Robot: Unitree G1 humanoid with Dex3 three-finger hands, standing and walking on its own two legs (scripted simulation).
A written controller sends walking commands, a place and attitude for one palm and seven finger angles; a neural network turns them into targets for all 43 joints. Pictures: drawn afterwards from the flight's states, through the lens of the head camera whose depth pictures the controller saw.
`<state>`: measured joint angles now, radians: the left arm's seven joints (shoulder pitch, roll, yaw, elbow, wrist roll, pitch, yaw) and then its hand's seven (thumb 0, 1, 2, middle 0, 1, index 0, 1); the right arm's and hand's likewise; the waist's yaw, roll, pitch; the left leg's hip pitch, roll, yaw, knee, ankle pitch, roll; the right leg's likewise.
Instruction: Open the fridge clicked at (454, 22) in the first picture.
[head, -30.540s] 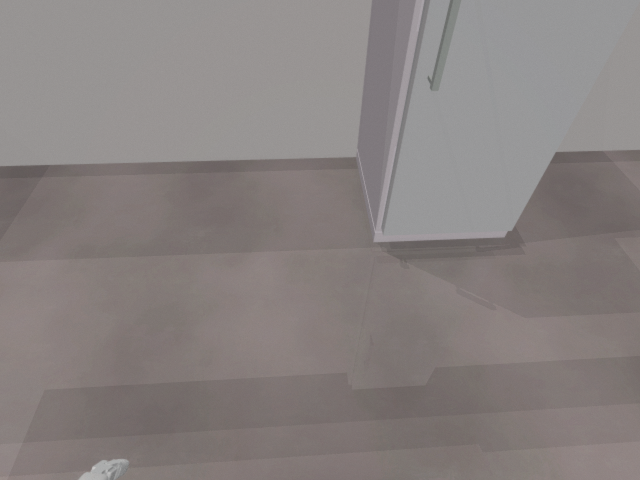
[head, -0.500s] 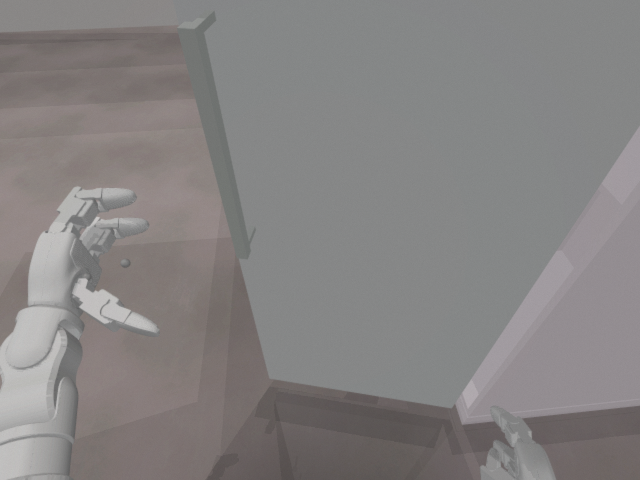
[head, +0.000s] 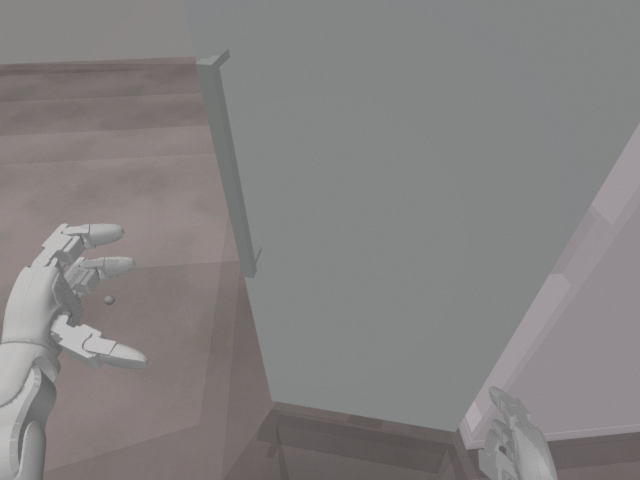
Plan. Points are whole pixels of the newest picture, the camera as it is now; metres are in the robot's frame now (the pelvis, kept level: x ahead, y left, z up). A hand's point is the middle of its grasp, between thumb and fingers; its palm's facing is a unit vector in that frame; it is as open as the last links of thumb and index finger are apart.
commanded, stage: draw the hand back to the body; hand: left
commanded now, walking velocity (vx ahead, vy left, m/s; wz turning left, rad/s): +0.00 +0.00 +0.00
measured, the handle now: (238, 182) +0.47 +0.18 +0.15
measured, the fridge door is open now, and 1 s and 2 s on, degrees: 75 75 75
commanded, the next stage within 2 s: step back with the hand held close in 1.02 s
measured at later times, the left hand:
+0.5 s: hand (80, 313) +0.22 +0.28 +0.16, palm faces +0.47 -0.82 -0.34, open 10.2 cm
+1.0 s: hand (73, 327) +0.20 +0.27 +0.16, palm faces +0.49 -0.80 -0.34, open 7.4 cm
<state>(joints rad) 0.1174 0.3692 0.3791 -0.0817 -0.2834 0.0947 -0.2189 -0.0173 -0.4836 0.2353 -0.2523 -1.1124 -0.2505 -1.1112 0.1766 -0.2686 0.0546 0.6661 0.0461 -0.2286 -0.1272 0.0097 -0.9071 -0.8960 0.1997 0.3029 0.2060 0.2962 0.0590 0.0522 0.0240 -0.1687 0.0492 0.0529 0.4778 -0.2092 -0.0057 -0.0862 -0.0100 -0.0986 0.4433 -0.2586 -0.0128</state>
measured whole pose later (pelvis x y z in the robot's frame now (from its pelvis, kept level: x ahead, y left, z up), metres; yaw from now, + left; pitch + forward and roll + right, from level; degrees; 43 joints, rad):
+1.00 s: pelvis +0.01 +0.00 +0.01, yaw -1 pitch -8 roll -1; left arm 0.44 0.32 0.34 -0.34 -0.08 -0.10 0.13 0.01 0.88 0.90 -0.21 -0.31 -0.21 -0.31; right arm 0.17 -0.22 0.01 0.70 -0.01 -0.15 -0.09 0.01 -0.91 -0.90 0.20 0.30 0.21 0.30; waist 0.08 0.06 0.07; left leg -0.05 0.04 0.07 0.37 -0.18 0.00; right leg 0.03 -0.01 -0.08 0.32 -0.21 -0.01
